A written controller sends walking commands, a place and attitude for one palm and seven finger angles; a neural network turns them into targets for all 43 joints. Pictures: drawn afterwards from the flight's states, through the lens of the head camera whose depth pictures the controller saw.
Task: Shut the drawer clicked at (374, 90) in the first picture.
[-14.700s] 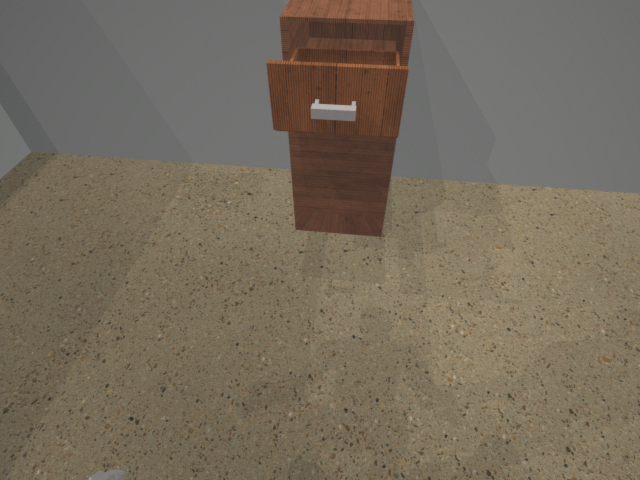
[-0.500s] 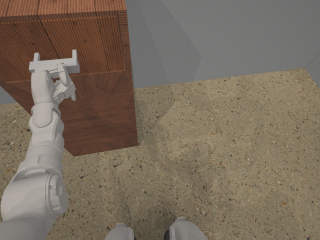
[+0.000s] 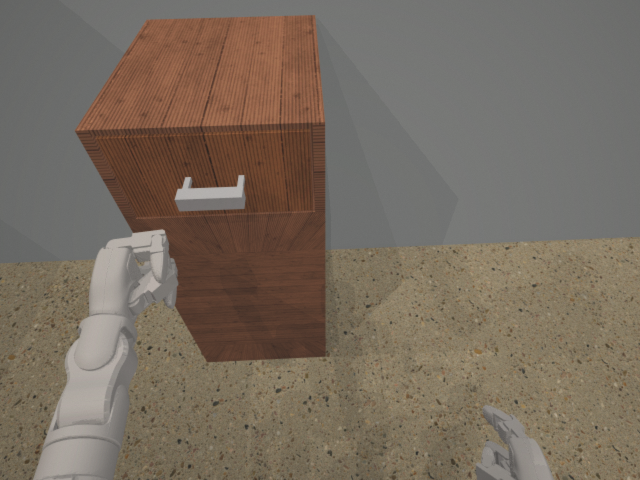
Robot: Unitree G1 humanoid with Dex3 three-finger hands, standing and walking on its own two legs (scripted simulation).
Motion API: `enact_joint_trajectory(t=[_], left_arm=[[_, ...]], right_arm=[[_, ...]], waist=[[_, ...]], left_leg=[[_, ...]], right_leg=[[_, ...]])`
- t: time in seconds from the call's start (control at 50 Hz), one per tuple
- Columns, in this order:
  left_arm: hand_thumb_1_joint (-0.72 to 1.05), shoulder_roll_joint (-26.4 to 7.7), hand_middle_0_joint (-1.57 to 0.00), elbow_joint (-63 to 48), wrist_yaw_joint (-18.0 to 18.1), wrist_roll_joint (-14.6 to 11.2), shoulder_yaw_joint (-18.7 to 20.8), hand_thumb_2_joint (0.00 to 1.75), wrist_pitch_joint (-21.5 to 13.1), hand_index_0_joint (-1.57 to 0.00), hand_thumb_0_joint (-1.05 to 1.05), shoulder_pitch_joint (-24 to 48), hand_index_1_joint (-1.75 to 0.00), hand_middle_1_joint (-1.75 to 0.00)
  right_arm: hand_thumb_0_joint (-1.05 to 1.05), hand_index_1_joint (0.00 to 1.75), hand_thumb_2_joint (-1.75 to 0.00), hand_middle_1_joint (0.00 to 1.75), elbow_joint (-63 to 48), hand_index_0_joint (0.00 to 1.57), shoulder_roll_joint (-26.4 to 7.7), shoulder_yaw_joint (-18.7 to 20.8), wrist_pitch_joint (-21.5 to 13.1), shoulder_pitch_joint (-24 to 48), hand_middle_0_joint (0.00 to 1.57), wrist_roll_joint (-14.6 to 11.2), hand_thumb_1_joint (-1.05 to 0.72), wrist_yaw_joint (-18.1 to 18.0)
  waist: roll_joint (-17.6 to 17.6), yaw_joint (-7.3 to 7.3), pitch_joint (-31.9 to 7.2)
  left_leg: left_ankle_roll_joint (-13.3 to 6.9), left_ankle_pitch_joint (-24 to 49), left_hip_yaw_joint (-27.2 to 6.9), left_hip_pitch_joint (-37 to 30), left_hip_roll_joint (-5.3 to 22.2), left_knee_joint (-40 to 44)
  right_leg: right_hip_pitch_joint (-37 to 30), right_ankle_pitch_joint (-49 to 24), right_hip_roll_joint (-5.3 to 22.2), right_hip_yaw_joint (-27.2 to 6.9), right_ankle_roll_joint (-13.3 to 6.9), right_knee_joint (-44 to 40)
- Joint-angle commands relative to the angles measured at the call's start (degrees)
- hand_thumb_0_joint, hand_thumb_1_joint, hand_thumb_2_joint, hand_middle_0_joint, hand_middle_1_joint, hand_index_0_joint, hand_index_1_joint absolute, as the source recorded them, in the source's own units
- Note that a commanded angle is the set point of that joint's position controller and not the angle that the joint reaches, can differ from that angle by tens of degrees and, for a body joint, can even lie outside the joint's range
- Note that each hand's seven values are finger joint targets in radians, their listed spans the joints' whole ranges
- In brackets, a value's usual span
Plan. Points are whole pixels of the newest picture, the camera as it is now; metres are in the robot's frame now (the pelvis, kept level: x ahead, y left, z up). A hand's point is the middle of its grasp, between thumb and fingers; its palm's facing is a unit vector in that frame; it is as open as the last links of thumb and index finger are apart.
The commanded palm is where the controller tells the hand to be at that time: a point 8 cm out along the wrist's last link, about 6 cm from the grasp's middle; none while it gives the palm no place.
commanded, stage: draw the hand back to the body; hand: left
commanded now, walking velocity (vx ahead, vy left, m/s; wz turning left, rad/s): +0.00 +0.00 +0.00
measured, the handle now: (213, 190) +0.56 +0.22 +0.03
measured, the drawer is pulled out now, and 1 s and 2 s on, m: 0.00 0.00 0.00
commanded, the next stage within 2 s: step back with the hand held close in 0.82 s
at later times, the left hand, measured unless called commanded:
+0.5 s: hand (82, 340) +0.21 +0.22 +0.16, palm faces +0.35 -0.87 -0.34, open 3.3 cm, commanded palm +0.16 +0.27 +0.18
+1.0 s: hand (36, 375) +0.17 +0.23 +0.19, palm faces +0.41 -0.82 -0.39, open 3.3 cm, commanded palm +0.12 +0.27 +0.20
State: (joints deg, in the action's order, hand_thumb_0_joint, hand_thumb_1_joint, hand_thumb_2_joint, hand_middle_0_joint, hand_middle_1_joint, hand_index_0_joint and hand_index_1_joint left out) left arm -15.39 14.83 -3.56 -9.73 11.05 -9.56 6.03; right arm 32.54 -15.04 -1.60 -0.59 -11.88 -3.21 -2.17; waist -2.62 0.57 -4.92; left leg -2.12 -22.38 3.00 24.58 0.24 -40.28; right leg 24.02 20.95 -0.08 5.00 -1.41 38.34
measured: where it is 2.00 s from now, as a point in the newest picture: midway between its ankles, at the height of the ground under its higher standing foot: outside the picture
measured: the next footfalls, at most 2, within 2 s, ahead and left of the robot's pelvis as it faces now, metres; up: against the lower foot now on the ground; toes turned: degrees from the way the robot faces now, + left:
right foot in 1.84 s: -0.09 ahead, -0.10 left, +0.00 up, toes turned +5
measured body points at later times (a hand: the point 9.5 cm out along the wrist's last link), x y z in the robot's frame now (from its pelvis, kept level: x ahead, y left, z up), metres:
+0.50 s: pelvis +0.00 -0.01 +0.02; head -0.02 -0.04 +0.47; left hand +0.19 +0.27 +0.18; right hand +0.18 -0.23 -0.07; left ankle -0.02 +0.09 -0.72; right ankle -0.02 -0.10 -0.72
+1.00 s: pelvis -0.01 -0.01 +0.02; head -0.03 -0.04 +0.47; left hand +0.15 +0.27 +0.21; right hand +0.18 -0.23 -0.06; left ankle -0.02 +0.09 -0.72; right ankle -0.02 -0.10 -0.72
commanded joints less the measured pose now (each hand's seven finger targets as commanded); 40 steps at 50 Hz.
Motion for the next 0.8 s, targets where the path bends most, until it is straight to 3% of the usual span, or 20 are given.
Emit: enact_joint_trajectory(t=[0.0, 0.18, 0.26, 0.3, 0.34, 0.38, 0.44, 0.5, 0.54, 0.58, 0.62, 0.7, 0.78], left_arm=[[0.90, -11.2, -1.40, -19.3, 6.6, 3.7, 0.7, 0.90, 0.4, -1.40, 0.00, 9.0, -1.60, -1.60], [0.90, -11.9, -1.40, -30.1, 9.3, 5.2, 2.6, 0.90, 2.9, -1.40, 0.00, -2.4, -1.60, -1.60], [0.90, -11.8, -1.40, -35.5, 9.5, 5.2, 4.0, 0.90, 2.7, -1.40, 0.00, -7.9, -1.60, -1.60], [0.90, -11.3, -1.40, -38.2, 9.4, 5.2, 3.8, 0.90, 2.4, -1.40, 0.00, -10.4, -1.60, -1.60], [0.90, -12.7, -1.40, -40.9, 9.8, 5.3, 6.1, 0.90, 2.0, -1.40, 0.00, -14.1, -1.60, -1.60], [0.90, -12.9, -1.40, -42.0, 9.7, 5.2, 6.9, 0.90, 2.0, -1.40, 0.00, -18.3, -1.60, -1.60], [0.90, -13.1, -1.40, -46.3, 9.9, 5.0, 8.3, 0.90, 1.3, -1.40, 0.00, -22.1, -1.60, -1.60], [0.90, -12.5, -1.40, -48.7, 9.8, 4.9, 8.9, 0.90, 0.9, -1.40, 0.00, -27.2, -1.60, -1.60], [0.90, -13.3, -1.40, -51.2, 10.0, 4.9, 10.1, 0.90, 0.5, -1.40, 0.00, -29.0, -1.60, -1.60], [0.90, -14.0, -1.40, -51.6, 10.2, 4.9, 11.6, 0.90, 0.2, -1.40, 0.00, -32.5, -1.60, -1.60], [0.90, -13.8, -1.40, -54.1, 10.2, 4.9, 12.0, 0.90, -0.2, -1.40, 0.00, -33.9, -1.60, -1.60], [0.90, -11.5, -1.40, -50.1, 10.2, 5.2, 9.8, 0.90, -0.1, -1.40, 0.00, -32.0, -1.60, -1.60], [0.90, -13.1, -1.40, -51.0, 10.5, 5.2, 11.1, 0.90, -0.6, -1.40, 0.00, -31.0, -1.60, -1.60]], right_arm=[[0.00, 0.30, -0.90, 0.30, -8.1, 0.20, -5.7, 2.0, -2.4, 4.7, 0.20, 0.3, -0.90, -1.8], [0.00, 0.30, -0.90, 0.30, -7.5, 0.20, -5.5, 1.1, -3.3, 7.6, 0.20, 1.6, -0.90, -1.8], [0.00, 0.30, -0.90, 0.30, -7.6, 0.20, -5.0, 1.2, -3.9, 8.1, 0.20, 2.0, -0.90, -1.6], [0.00, 0.30, -0.90, 0.30, -7.6, 0.20, -4.8, 1.3, -4.4, 8.5, 0.20, 2.1, -0.90, -1.5], [0.00, 0.30, -0.90, 0.30, -7.6, 0.20, -4.7, 1.6, -5.0, 8.3, 0.20, 2.5, -0.90, -1.3], [0.00, 0.30, -0.90, 0.30, -7.5, 0.20, -4.8, 1.8, -5.3, 8.7, 0.20, 2.5, -0.90, -1.1], [0.00, 0.30, -0.90, 0.30, -7.5, 0.20, -4.5, 2.0, -6.1, 8.6, 0.20, 2.6, -0.90, -0.9], [0.00, 0.30, -0.90, 0.30, -7.6, 0.20, -4.3, 2.3, -6.8, 8.7, 0.20, 2.5, -0.90, -0.8], [0.00, 0.30, -0.90, 0.30, -7.6, 0.20, -4.2, 2.4, -7.4, 8.5, 0.20, 2.5, -0.90, -0.9], [0.00, 0.30, -0.90, 0.30, -7.4, 0.20, -4.1, 2.7, -8.1, 8.5, 0.20, 2.5, -0.90, -1.1], [0.00, 0.30, -0.90, 0.30, -7.8, 0.20, -3.8, 2.7, -8.4, 8.5, 0.20, 2.3, -0.90, -1.3], [0.00, 0.30, -0.90, 0.30, -6.7, 0.20, -4.1, 2.9, -8.8, 7.8, 0.20, 2.3, -0.90, -1.6], [0.00, 0.30, -0.90, 0.30, -6.7, 0.20, -4.1, 2.9, -9.3, 8.0, 0.20, 2.4, -0.90, -2.1]], waist=[[0.1, -0.50, -8.2], [0.6, -1.81, -1.7], [0.2, -2.29, -1.7], [-1.7, -2.34, -0.9], [-1.4, -2.87, -1.9], [0.9, -3.06, -0.2], [-0.8, -3.30, 0.4], [0.5, -3.34, 1.9], [-1.4, -3.59, 2.1], [0.6, -3.96, 2.4], [-0.8, -3.96, 2.8], [2.3, -2.86, 7.2], [1.8, -3.46, 4.7]], left_leg=[[0.1, 17.0, -3.3, -11.9, 1.0, 11.4], [0.2, 19.2, -3.5, -18.6, 1.2, 18.4], [0.2, 21.4, -3.1, -20.4, 1.0, 19.3], [0.3, 21.3, -3.1, -21.0, 0.9, 19.8], [0.3, 22.8, -3.1, -21.5, 0.9, 19.6], [0.3, 22.5, -3.0, -20.4, 0.9, 19.6], [0.2, 21.9, -2.9, -20.1, 0.8, 19.4], [0.2, 21.0, -2.8, -19.5, 0.9, 19.2], [0.1, 20.2, -2.7, -19.5, 0.9, 19.1], [0.2, 20.1, -2.9, -19.3, 1.1, 18.7], [0.2, 18.9, -2.7, -19.2, 1.1, 18.5], [0.0, 15.3, -2.8, -18.1, 1.1, 18.6], [-0.3, 14.6, -2.8, -18.9, 0.8, 18.4]], right_leg=[[-11.1, -17.2, 0.9, -4.4, -0.5, -10.0], [-17.1, -17.7, 0.5, -4.0, -0.5, -16.9], [-19.5, -19.9, 0.6, -4.0, -0.4, -17.8], [-19.6, -19.3, 0.5, -4.0, -0.5, -18.4], [-20.8, -20.9, 0.6, -4.0, -0.4, -18.3], [-20.8, -20.7, 0.5, -3.9, -0.3, -18.8], [-20.7, -20.5, 0.9, -4.1, -0.3, -18.8], [-19.9, -19.5, 0.8, -4.1, -0.1, -19.1], [-19.4, -18.9, 0.8, -4.3, -0.1, -19.2], [-19.1, -18.9, 0.7, -4.3, -0.1, -19.4], [-18.5, -17.8, 0.7, -4.5, 0.0, -19.5], [-15.2, -13.3, 0.7, -4.5, 0.2, -20.6], [-16.3, -12.3, 1.1, -4.9, 0.2, -20.8]])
